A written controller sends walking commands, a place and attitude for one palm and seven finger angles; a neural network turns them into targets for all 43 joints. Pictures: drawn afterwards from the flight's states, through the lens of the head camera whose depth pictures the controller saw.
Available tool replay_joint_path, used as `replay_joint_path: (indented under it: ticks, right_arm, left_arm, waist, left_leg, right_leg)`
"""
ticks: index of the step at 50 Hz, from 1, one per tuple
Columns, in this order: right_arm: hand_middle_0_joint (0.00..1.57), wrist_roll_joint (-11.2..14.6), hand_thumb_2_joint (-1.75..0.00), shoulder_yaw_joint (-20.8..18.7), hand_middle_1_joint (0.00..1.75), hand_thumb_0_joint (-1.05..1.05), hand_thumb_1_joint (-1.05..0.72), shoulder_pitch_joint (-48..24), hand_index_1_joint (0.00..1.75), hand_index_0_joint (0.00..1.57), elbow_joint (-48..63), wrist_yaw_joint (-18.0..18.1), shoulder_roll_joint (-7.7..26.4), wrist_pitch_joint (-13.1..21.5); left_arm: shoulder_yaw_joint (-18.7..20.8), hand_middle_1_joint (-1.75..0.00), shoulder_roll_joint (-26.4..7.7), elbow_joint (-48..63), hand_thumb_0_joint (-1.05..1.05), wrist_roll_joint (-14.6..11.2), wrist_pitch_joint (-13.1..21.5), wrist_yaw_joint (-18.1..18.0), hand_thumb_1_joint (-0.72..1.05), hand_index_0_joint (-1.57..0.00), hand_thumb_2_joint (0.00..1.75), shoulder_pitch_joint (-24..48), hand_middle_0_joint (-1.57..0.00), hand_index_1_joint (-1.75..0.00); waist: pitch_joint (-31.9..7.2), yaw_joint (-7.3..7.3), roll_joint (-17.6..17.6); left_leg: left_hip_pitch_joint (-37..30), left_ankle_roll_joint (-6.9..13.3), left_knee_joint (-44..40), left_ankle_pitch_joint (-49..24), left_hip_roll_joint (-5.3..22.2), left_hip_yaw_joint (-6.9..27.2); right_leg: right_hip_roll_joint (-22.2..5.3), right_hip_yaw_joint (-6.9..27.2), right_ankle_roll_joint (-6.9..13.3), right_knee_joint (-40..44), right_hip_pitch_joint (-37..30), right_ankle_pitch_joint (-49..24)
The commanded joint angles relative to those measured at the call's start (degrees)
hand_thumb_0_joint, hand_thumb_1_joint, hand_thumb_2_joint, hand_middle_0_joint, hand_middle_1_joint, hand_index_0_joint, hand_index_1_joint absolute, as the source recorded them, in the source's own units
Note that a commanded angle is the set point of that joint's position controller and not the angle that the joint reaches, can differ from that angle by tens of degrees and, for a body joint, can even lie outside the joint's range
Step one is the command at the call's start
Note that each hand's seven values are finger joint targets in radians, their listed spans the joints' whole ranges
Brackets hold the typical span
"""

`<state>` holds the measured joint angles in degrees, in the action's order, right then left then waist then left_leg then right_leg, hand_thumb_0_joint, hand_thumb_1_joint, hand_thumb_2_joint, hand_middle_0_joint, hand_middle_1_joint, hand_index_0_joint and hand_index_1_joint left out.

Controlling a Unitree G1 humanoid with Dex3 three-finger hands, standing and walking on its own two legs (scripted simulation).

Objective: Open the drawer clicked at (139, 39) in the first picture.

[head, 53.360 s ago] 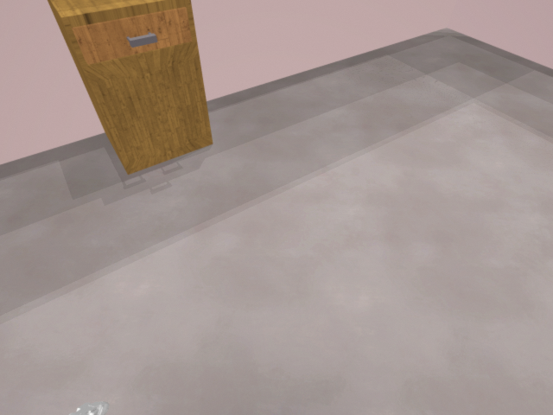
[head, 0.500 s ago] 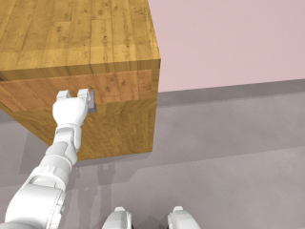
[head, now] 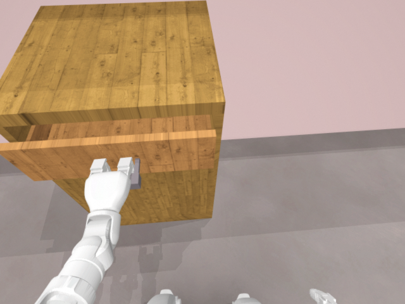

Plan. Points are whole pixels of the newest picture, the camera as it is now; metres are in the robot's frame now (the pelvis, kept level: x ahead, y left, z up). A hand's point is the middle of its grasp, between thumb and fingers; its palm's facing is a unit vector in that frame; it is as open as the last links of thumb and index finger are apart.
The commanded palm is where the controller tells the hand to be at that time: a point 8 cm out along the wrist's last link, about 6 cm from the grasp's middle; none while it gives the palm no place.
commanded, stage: pull the drawer open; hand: left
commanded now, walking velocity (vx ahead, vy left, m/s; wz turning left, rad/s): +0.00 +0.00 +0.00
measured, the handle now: (116, 173) +0.40 +0.21 -0.04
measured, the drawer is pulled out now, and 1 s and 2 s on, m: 0.06 0.19 0.30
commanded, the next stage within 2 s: none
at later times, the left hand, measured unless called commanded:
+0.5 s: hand (114, 228) +0.28 +0.19 -0.06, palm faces -0.04 -0.06 -1.00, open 5.9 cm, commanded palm +0.25 +0.19 +0.00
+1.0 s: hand (110, 261) +0.22 +0.19 -0.06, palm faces -0.03 -0.07 -1.00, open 6.0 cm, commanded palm +0.18 +0.19 +0.00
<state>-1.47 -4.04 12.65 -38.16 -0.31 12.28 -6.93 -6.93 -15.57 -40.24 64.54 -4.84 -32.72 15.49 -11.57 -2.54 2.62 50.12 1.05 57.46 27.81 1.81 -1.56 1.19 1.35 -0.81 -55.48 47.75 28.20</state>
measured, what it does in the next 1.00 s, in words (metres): stands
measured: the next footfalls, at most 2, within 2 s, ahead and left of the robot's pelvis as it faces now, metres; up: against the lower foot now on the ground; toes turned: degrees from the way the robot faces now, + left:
none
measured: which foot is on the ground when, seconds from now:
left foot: down 0.00-1.00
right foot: down 0.00-1.00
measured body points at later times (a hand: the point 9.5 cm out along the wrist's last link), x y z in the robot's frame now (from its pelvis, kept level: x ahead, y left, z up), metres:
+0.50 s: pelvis +0.00 -0.01 +0.00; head +0.06 -0.02 +0.44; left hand +0.28 +0.19 +0.00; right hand +0.15 -0.26 -0.12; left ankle -0.01 +0.11 -0.67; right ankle -0.02 -0.13 -0.67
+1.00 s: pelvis -0.02 -0.02 -0.01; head +0.03 -0.03 +0.44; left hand +0.21 +0.19 +0.00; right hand +0.16 -0.25 -0.12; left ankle -0.01 +0.11 -0.67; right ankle -0.02 -0.13 -0.67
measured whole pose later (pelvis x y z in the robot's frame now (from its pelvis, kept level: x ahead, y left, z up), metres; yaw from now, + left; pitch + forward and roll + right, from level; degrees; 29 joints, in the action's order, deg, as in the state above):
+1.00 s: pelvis -0.02 -0.02 -0.01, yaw +1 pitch +16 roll +0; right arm -2.6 -2.3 8.5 -33.5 -1.0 12.2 -5.3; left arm -8.8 -15.0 -16.4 65.0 -3.6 -33.2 -12.9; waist -11.3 -0.5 2.6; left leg 47.6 -0.4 60.7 28.5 1.9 -0.9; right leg 1.3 0.7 0.7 -60.7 46.0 30.2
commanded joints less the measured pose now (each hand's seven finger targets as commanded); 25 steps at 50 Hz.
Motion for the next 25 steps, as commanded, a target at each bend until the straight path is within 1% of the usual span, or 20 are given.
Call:
replay_joint_path:
  ticks: [1,2,4,5,6,7,8,9,10,11,12,13,16,17,18,19,20,21,22,25]
  right_arm:
    - [0.2,-0.3,-0.9,-2.6,0.3,0.0,-0.9,1.7,0.3,0.2,6.5,0.8,8.0,1.8]
    - [0.2,-0.4,-0.9,-2.5,0.3,0.0,-0.9,1.3,0.3,0.2,6.9,0.9,8.1,1.8]
    - [0.2,-0.3,-0.9,-2.4,0.3,0.0,-0.9,0.7,0.3,0.2,7.5,0.9,7.8,2.0]
    - [0.2,-0.3,-0.9,-2.1,0.3,0.0,-0.9,-0.1,0.3,0.2,7.6,0.8,7.7,2.0]
    - [0.2,-0.3,-0.9,-2.2,0.3,0.0,-0.9,-0.2,0.3,0.2,7.7,0.8,7.7,2.1]
    - [0.2,-0.4,-0.9,-2.2,0.3,0.0,-0.9,-0.4,0.3,0.2,8.1,0.8,7.7,2.2]
    - [0.2,-0.5,-0.9,-1.9,0.3,0.0,-0.9,-1.0,0.3,0.2,8.2,0.8,7.6,2.1]
    - [0.2,-0.5,-0.9,-2.0,0.3,0.0,-0.9,-0.6,0.3,0.2,8.3,0.9,7.6,2.2]
    - [0.2,-0.5,-0.9,-1.8,0.3,0.0,-0.9,-1.5,0.3,0.2,8.2,0.9,7.6,2.3]
    - [0.2,-0.5,-0.9,-2.0,0.3,0.0,-0.9,-1.3,0.3,0.2,8.2,1.0,7.6,2.5]
    - [0.2,-0.6,-0.9,-1.8,0.3,0.0,-0.9,-1.4,0.3,0.2,8.5,1.1,7.6,2.6]
    - [0.2,-0.6,-0.9,-1.7,0.3,0.0,-0.9,-2.1,0.3,0.2,8.4,1.1,7.5,2.6]
    - [0.2,-0.6,-0.9,-1.8,0.3,0.0,-0.9,-2.7,0.3,0.2,9.3,0.8,7.3,2.9]
    - [0.2,-0.6,-0.9,-1.8,0.3,0.0,-0.9,-2.9,0.3,0.2,9.4,0.7,7.4,2.9]
    - [0.2,-0.7,-0.9,-1.6,0.3,0.0,-0.9,-3.2,0.3,0.2,9.6,0.6,7.2,2.8]
    - [0.2,-0.6,-0.9,-1.7,0.3,0.0,-0.9,-3.2,0.3,0.2,10.1,0.5,7.2,2.9]
    - [0.2,-0.6,-0.9,-1.5,0.3,0.0,-0.9,-3.9,0.3,0.2,10.3,0.3,7.1,2.9]
    - [0.2,-0.6,-0.9,-1.6,0.3,0.0,-0.9,-3.8,0.3,0.2,10.5,0.3,7.1,3.1]
    - [0.2,-0.7,-0.9,-1.5,0.3,0.0,-0.9,-4.0,0.3,0.2,10.4,0.4,7.3,3.2]
    - [0.2,-0.9,-0.9,-1.2,0.3,0.0,-0.9,-4.9,0.3,0.2,10.5,0.4,7.1,3.4]
  left_arm:
    - [3.7,-1.35,-6.6,12.8,0.0,-0.8,-0.7,-1.8,0.9,-0.4,0.9,6.5,-0.4,-1.35]
    - [4.5,-1.35,-7.4,13.1,0.0,-0.9,-0.8,-1.7,0.9,-0.4,0.9,4.5,-0.4,-1.35]
    - [2.7,-1.35,-5.3,15.0,0.0,-0.7,-0.5,-1.6,0.9,-0.4,0.9,2.6,-0.4,-1.35]
    - [2.8,-1.35,-5.7,15.6,0.0,-0.4,-0.3,-1.7,0.9,-0.4,0.9,2.9,-0.4,-1.35]
    - [1.9,-1.35,-4.6,16.4,0.0,-0.5,-0.3,-1.7,0.9,-0.4,0.9,2.8,-0.4,-1.35]
    - [3.4,-1.35,-6.0,17.4,0.0,-0.5,-0.3,-1.8,0.9,-0.4,0.9,1.4,-0.4,-1.35]
    - [3.5,-1.35,-6.3,17.3,0.0,0.0,-0.3,-2.0,0.9,-0.4,0.9,1.1,-0.4,-1.35]
    - [3.1,-1.35,-5.6,16.8,0.0,-0.1,-0.5,-1.9,0.9,-0.4,0.9,-0.2,-0.4,-1.35]
    - [2.8,-1.35,-5.7,17.4,0.0,0.1,-0.3,-2.0,0.9,-0.4,0.9,1.3,-0.4,-1.35]
    - [3.2,-1.35,-6.0,17.9,0.0,0.1,-0.2,-2.1,0.9,-0.4,0.9,0.9,-0.4,-1.35]
    - [4.7,-1.35,-7.4,18.1,0.0,0.1,-0.3,-2.2,0.9,-0.4,0.9,-0.4,-0.4,-1.35]
    - [4.4,-1.35,-7.4,18.4,0.0,0.5,-0.2,-2.2,0.9,-0.4,0.9,-0.1,-0.4,-1.35]
    - [3.0,-1.35,-5.4,21.1,0.0,0.1,-0.2,-2.2,0.9,-0.4,0.9,-5.1,-0.4,-1.35]
    - [3.9,-1.35,-6.2,22.2,0.0,0.0,-0.3,-2.3,0.9,-0.4,0.9,-6.2,-0.4,-1.35]
    - [3.9,-1.35,-6.2,23.5,0.0,0.0,-0.2,-2.4,0.9,-0.4,0.9,-7.2,-0.4,-1.35]
    - [3.0,-1.35,-5.2,24.0,0.0,-0.2,-0.3,-2.4,0.9,-0.4,0.9,-9.7,-0.4,-1.35]
    - [2.2,-1.35,-4.5,25.2,0.0,-0.5,-0.2,-2.3,0.9,-0.4,0.9,-10.3,-0.4,-1.35]
    - [2.7,-1.35,-4.7,25.2,0.0,-0.8,-0.3,-2.3,0.9,-0.4,0.9,-12.2,-0.4,-1.35]
    - [4.2,-1.35,-6.1,25.3,0.0,-0.8,-0.3,-2.4,0.9,-0.4,0.9,-12.9,-0.4,-1.35]
    - [3.6,-1.35,-5.8,27.0,0.0,-0.2,0.2,-3.0,0.9,-0.4,0.9,-12.0,-0.4,-1.35]
  waist:
    - [-20.5,1.42,-1.0]
    - [-20.2,1.6,-1.4]
    - [-19.2,1.67,-1.0]
    - [-18.8,1.66,-0.6]
    - [-17.8,1.13,-0.4]
    - [-18.3,1.85,0.2]
    - [-18.7,1.79,-0.6]
    - [-17.5,1.78,-1.4]
    - [-17.0,1.33,-1.5]
    - [-17.1,1.55,-1.6]
    - [-17.2,2.15,-1.5]
    - [-18.1,2.14,-1.5]
    - [-18.0,2.67,-0.8]
    - [-18.5,3.02,-0.1]
    - [-19.6,3.25,-0.4]
    - [-18.2,3.17,-0.6]
    - [-18.2,3.02,-1.0]
    - [-16.9,2.96,-2.2]
    - [-16.5,3.18,-2.6]
    - [-15.3,2.92,-1.8]
  left_leg:
    - [-21.1,0.5,-4.9,-32.4,-1.5,0.5]
    - [-20.7,0.5,-4.8,-33.2,-1.6,0.7]
    - [-20.6,0.4,-5.0,-32.2,-1.7,0.5]
    - [-20.5,0.3,-5.0,-31.6,-1.7,0.7]
    - [-20.7,0.5,-4.8,-30.9,-1.8,0.5]
    - [-20.8,0.4,-4.9,-31.7,-1.7,0.7]
    - [-20.6,0.4,-4.7,-30.8,-1.9,0.5]
    - [-19.5,0.5,-4.6,-29.7,-2.1,0.3]
    - [-19.0,0.4,-4.6,-28.2,-2.2,0.1]
    - [-18.8,0.5,-4.5,-27.3,-2.3,0.1]
    - [-18.5,0.4,-4.6,-27.5,-2.4,0.2]
    - [-18.5,0.5,-4.3,-27.4,-2.5,0.0]
    - [-19.3,0.5,-4.2,-28.1,-2.5,-0.1]
    - [-19.9,0.3,-4.3,-29.6,-2.3,0.1]
    - [-20.2,0.3,-4.1,-30.2,-2.3,0.1]
    - [-20.1,0.3,-4.2,-30.2,-2.3,0.2]
    - [-19.8,0.4,-4.2,-29.0,-2.4,0.0]
    - [-19.2,0.5,-4.2,-28.1,-2.5,0.0]
    - [-18.7,0.4,-4.4,-27.9,-2.4,0.2]
    - [-17.7,0.4,-4.4,-24.0,-2.6,0.1]
  right_leg:
    - [2.2,-3.9,3.3,5.1,-9.0,-29.0]
    - [2.2,-3.8,3.4,5.1,-9.5,-29.8]
    - [2.1,-3.9,3.3,5.1,-9.3,-29.3]
    - [2.1,-3.9,3.4,5.0,-8.5,-28.4]
    - [2.1,-3.9,3.4,5.4,-8.4,-28.5]
    - [2.1,-3.9,3.5,5.1,-8.9,-28.5]
    - [2.0,-3.8,3.4,4.9,-8.6,-28.3]
    - [2.0,-3.8,3.4,5.0,-9.2,-28.7]
    - [1.9,-3.6,3.3,5.1,-8.5,-28.2]
    - [1.9,-3.6,3.4,5.0,-8.9,-27.8]
    - [2.0,-3.6,3.6,4.9,-9.5,-28.0]
    - [1.8,-3.2,3.4,4.6,-9.5,-28.6]
    - [1.8,-3.3,3.6,4.6,-10.0,-29.2]
    - [1.9,-3.4,3.7,4.5,-10.3,-29.6]
    - [1.8,-3.3,3.5,4.1,-10.5,-30.3]
    - [1.9,-3.4,3.6,4.3,-10.5,-30.1]
    - [1.8,-3.3,3.5,4.4,-10.5,-29.8]
    - [1.8,-3.3,3.5,4.8,-10.9,-30.0]
    - [1.8,-3.1,3.6,4.7,-11.1,-30.0]
    - [1.8,-3.3,3.6,4.4,-9.2,-26.3]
